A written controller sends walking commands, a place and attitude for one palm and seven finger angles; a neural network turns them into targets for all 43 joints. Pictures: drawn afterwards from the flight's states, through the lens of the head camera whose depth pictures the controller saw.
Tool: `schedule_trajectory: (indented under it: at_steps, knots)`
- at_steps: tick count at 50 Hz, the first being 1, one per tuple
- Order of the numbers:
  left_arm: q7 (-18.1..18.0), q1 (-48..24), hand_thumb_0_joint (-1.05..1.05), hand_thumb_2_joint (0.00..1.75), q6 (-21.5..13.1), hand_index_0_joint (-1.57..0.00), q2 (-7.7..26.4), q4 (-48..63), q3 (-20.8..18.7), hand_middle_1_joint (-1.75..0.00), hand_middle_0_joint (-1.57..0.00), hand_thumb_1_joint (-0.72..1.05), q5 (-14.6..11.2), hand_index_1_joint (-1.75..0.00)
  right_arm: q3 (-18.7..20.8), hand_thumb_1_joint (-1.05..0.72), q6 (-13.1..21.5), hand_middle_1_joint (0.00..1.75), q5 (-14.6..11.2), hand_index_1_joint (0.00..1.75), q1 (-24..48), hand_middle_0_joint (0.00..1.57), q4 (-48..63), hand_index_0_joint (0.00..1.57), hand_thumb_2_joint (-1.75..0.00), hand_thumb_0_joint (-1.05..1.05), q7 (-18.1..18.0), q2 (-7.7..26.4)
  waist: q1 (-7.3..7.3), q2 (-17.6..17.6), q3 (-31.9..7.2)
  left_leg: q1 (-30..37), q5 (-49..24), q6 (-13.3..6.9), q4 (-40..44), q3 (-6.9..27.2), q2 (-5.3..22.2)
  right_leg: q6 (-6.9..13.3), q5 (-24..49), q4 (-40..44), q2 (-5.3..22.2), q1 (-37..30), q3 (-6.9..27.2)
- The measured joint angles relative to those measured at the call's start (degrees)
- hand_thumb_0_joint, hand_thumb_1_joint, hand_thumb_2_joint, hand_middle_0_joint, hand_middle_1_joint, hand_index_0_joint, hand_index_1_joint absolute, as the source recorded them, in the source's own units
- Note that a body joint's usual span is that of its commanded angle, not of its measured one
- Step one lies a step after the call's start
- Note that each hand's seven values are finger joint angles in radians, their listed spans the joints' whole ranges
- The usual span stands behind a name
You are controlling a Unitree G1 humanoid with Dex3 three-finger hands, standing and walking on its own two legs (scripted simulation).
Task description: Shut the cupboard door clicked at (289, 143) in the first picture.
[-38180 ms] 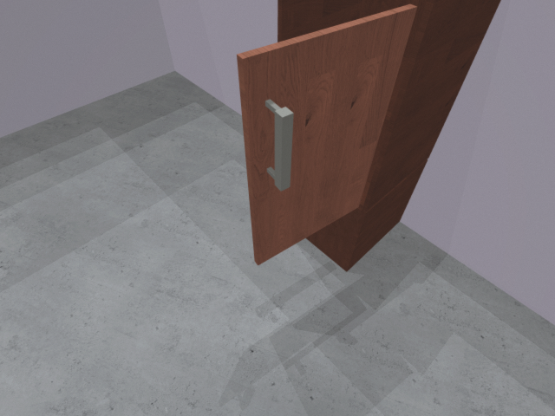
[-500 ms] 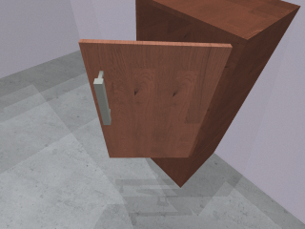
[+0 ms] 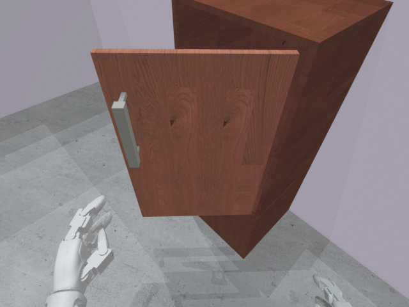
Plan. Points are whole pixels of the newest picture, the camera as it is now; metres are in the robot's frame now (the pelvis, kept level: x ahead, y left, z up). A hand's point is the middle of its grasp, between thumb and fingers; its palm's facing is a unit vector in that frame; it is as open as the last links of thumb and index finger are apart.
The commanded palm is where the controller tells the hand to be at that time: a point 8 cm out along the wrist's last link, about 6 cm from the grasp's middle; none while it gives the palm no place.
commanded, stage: raise the hand and make a fist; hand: left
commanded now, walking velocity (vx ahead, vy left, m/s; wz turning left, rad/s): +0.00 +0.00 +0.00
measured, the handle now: (129, 131) +0.46 +0.18 +0.11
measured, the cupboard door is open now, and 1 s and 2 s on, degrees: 48 48 48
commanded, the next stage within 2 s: bring the fist close to the handle in 1.68 s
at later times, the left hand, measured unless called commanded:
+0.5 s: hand (119, 265) +0.20 +0.16 +0.02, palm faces +0.02 -1.00 -0.04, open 4.6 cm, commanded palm +0.16 +0.22 +0.03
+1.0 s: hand (99, 237) +0.23 +0.18 +0.08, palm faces +0.06 -1.00 -0.04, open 3.1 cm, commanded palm +0.20 +0.24 +0.09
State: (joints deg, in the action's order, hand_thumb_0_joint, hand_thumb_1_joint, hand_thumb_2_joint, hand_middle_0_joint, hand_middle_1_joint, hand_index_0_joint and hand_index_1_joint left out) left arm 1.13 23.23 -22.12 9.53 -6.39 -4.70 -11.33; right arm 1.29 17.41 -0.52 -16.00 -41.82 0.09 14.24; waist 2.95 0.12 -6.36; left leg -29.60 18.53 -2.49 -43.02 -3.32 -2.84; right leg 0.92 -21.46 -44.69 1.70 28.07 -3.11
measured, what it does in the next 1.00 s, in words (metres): stands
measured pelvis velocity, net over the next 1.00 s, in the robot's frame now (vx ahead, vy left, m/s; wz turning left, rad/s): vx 0.02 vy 0.00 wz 0.01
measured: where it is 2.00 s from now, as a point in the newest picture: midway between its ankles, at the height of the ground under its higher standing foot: outside the picture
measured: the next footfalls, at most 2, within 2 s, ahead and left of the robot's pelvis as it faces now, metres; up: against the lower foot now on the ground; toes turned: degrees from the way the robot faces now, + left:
none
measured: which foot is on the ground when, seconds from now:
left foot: down 0.00-1.00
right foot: down 0.00-1.00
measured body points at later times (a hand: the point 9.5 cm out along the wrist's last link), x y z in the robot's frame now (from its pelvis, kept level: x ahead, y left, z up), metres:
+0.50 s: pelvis +0.01 -0.04 -0.04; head +0.06 -0.05 +0.40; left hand +0.20 +0.21 +0.03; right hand +0.21 -0.25 -0.13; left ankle +0.04 +0.08 -0.71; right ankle +0.01 -0.11 -0.71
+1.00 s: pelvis +0.02 +0.00 -0.01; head +0.04 +0.00 +0.44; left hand +0.22 +0.24 +0.08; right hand +0.21 -0.23 -0.07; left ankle +0.04 +0.08 -0.71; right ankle +0.01 -0.11 -0.71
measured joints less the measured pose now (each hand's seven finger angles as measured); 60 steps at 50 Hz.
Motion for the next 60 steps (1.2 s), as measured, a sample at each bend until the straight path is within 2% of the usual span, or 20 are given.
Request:
schedule_trajectory:
  at_steps: [2, 3, 4, 7, 10, 12, 14, 16, 18, 22, 24, 26, 30, 34, 41, 49, 60]
  knots:
    - [6.28, 0.02, 0.01, 0.90, -8.25, -0.29, -0.18, 0.26, -1.01, -0.40, -0.29, 0.93, -1.52, -0.40, 1.09, -0.91, -0.46, 0.30, 0.24, 0.30, 2.55, 0.20, 3.61, 0.20, -0.89, 0.02, 1.00, 0.02, -0.49, 0.98, -1.43, -6.08, 2.80, -0.17, -6.77, -0.46, 0.95, 0.26, -2.65, -6.64, -0.65, 6.21, 0.33]
    - [8.78, 0.63, 0.01, 0.90, -10.39, -0.30, -0.08, 0.51, -1.26, -0.42, -0.30, 0.92, -1.93, -0.42, 1.57, -0.91, -0.94, 0.30, 0.11, 0.30, 3.65, 0.20, 5.54, 0.20, -0.89, 0.02, 1.26, 0.06, -0.85, 1.45, -1.65, -8.55, 4.12, -0.62, -9.84, -0.52, 1.34, 0.52, -3.92, -9.65, -0.95, 8.69, 0.30]
    - [10.66, 1.69, 0.00, 0.90, -10.92, -0.32, 0.10, 1.01, -1.32, -0.43, -0.32, 0.92, -2.30, -0.44, 1.95, -0.91, -1.49, 0.30, -0.14, 0.30, 4.60, 0.20, 7.39, 0.20, -0.89, 0.02, 1.34, 0.16, -1.26, 1.88, -1.69, -10.63, 5.31, -0.57, -12.54, -0.46, 1.64, 1.09, -5.12, -12.26, -1.15, 10.72, 0.18]
    - [12.61, 6.48, 0.00, 0.90, -6.93, -0.38, 0.79, 3.05, -1.24, -0.49, -0.37, 0.91, -3.07, -0.49, 2.35, -0.91, -3.02, 0.30, -0.77, 0.30, 6.52, 0.20, 11.91, 0.20, -0.89, 0.01, 0.41, 0.70, -2.86, 2.33, -1.77, -15.04, 7.97, 0.17, -18.18, 0.41, 2.20, 1.69, -7.93, -17.46, -1.50, 14.67, -0.76]
    - [10.37, 11.38, 0.01, 0.90, -3.65, -0.43, 1.84, 6.53, -2.04, -0.55, -0.43, 0.91, -3.08, -0.55, 2.15, -0.91, -3.47, 0.30, -0.82, 0.30, 7.22, 0.20, 14.34, 0.20, -0.89, 0.01, -0.89, 0.65, -4.55, 1.78, -1.98, -17.80, 9.62, 1.06, -21.45, 2.24, 2.72, 2.67, -9.49, -19.52, -2.03, 16.39, -2.60]
    - [9.13, 13.36, 0.02, 0.90, -4.48, -0.47, 2.55, 9.67, -2.87, -0.59, -0.47, 0.90, -3.39, -0.59, 1.51, -0.91, -3.17, 0.30, -0.67, 0.30, 7.33, 0.20, 14.62, 0.19, -0.89, 0.01, -1.53, 0.31, -5.50, 1.18, -2.10, -19.08, 10.28, 1.56, -22.83, 3.62, 2.97, 3.05, -10.09, -19.99, -2.35, 16.89, -3.95]
    - [9.59, 13.33, 0.02, 0.90, -6.67, -0.50, 3.12, 12.44, -3.74, -0.63, -0.50, 0.90, -4.13, -0.63, 0.48, -0.91, -2.80, 0.30, -0.60, 0.30, 7.51, 0.20, 14.00, 0.20, -0.89, 0.01, -2.01, -0.11, -6.20, 0.41, -2.16, -20.18, 10.71, 1.97, -23.90, 4.86, 3.16, 3.38, -10.46, -20.27, -2.63, 17.31, -5.15]
    - [11.51, 11.37, 0.02, 0.90, -7.93, -0.54, 3.50, 14.18, -4.33, -0.67, -0.53, 0.90, -5.08, -0.67, -0.67, -0.91, -2.78, 0.30, -0.68, 0.30, 7.76, 0.20, 13.01, 0.20, -0.89, 0.01, -2.39, -0.68, -6.55, -0.50, -1.98, -20.96, 10.91, 2.35, -24.56, 5.74, 3.34, 3.67, -10.60, -20.35, -2.89, 17.62, -6.00]
    - [14.14, 8.51, 0.02, 0.90, -6.71, -0.57, 3.85, 14.67, -4.51, -0.71, -0.57, 0.90, -5.94, -0.71, -1.75, -0.90, -3.39, 0.30, -1.08, 0.30, 7.71, 0.20, 12.10, 0.20, -0.89, 0.01, -2.77, -1.49, -6.58, -1.29, -1.71, -21.12, 10.82, 2.63, -24.47, 6.05, 3.52, 3.78, -10.47, -20.05, -3.11, 17.68, -6.26]
    - [17.63, 4.68, 0.02, 0.90, 1.32, -0.65, 4.75, 13.61, -4.86, -0.78, -0.64, 0.90, -6.96, -0.79, -3.07, -0.90, -5.78, 0.30, -1.97, 0.30, 5.76, 0.20, 11.14, 0.20, -0.89, 0.01, -3.53, -3.40, -5.51, -1.90, -1.46, -18.94, 9.92, 2.81, -21.56, 5.17, 3.57, 3.34, -9.62, -17.87, -3.15, 16.17, -5.29]
    - [17.34, 4.43, 0.02, 0.90, 4.60, -0.68, 4.96, 12.85, -5.61, -0.82, -0.68, 0.90, -7.41, -0.83, -3.21, -0.90, -6.82, 0.30, -2.08, 0.30, 4.16, 0.20, 10.93, 0.20, -0.89, 0.02, -3.82, -3.88, -4.68, -1.96, -1.34, -17.00, 9.31, 2.64, -19.40, 4.44, 3.52, 3.10, -9.01, -16.20, -3.13, 14.69, -4.52]
    - [16.21, 5.06, 0.02, 0.90, 5.80, -0.72, 4.78, 12.60, -6.62, -0.86, -0.72, 0.90, -7.79, -0.87, -2.98, -0.90, -7.27, 0.30, -2.04, 0.30, 2.45, 0.20, 10.67, 0.20, -0.89, 0.02, -3.98, -3.84, -3.94, -1.90, -1.30, -15.15, 8.72, 2.44, -17.29, 3.76, 3.47, 2.90, -8.36, -14.47, -3.11, 13.23, -3.80]
    - [14.40, 6.65, 0.02, 0.90, 3.70, -0.79, 4.30, 13.27, -7.81, -0.94, -0.79, 0.90, -8.27, -0.95, -1.92, -0.90, -7.01, 0.30, -1.94, 0.30, -0.42, 0.20, 10.10, 0.20, -0.89, 0.02, -4.12, -2.24, -3.28, -1.63, -1.11, -12.71, 7.82, 1.96, -14.42, 2.90, 3.25, 2.56, -7.31, -11.88, -2.97, 11.16, -2.89]
    - [14.15, 7.15, 0.02, 0.90, 1.37, -0.86, 4.01, 13.94, -6.80, -1.02, -0.86, 0.90, -8.15, -1.03, -0.78, -0.90, -6.16, 0.30, -2.16, 0.30, -1.48, 0.20, 9.54, 0.20, -0.89, 0.02, -4.29, 0.08, -3.11, -1.61, -0.63, -11.73, 7.39, 1.29, -13.37, 2.60, 2.99, 2.08, -6.62, -10.49, -2.77, 10.05, -2.58]
    - [11.25, 6.10, 0.02, 0.90, 2.45, -0.99, 4.48, 15.78, -3.95, -1.16, -0.99, 0.90, -6.36, -1.17, -0.43, -0.90, -4.96, 0.30, -2.35, 0.30, -0.23, 0.20, 10.27, 0.20, -0.89, 0.02, -4.43, 1.01, -2.93, -1.42, 0.05, -9.27, 6.87, 0.20, -11.71, 2.05, 2.62, 1.30, -5.55, -8.25, -2.49, 7.42, -1.99]
    - [8.38, 3.29, 0.02, 0.90, 6.66, -1.14, 4.79, 17.72, -3.42, -1.32, -1.14, 0.90, -4.93, -1.33, -3.17, -0.90, -4.71, 0.30, -2.29, 0.30, 1.65, 0.20, 12.09, 0.20, -0.89, 0.02, -3.45, -0.99, -3.39, -1.80, -0.07, -4.97, 6.03, -0.53, -8.80, 2.03, 2.21, 0.48, -4.18, -4.45, -2.27, 2.67, -1.88]
    - [8.00, -2.03, 0.02, 0.90, 13.40, -1.27, 5.49, 17.87, -3.73, -1.47, -1.27, 0.90, -3.89, -1.47, -5.79, -0.90, -4.39, 0.30, -2.21, 0.30, 1.83, 0.20, 11.27, 0.20, -0.89, 0.01, -3.18, -1.72, -4.29, -2.32, 0.97, 0.81, 4.29, -1.01, -4.07, 2.11, 1.53, -0.15, -2.26, 0.66, -1.84, -3.36, -1.86]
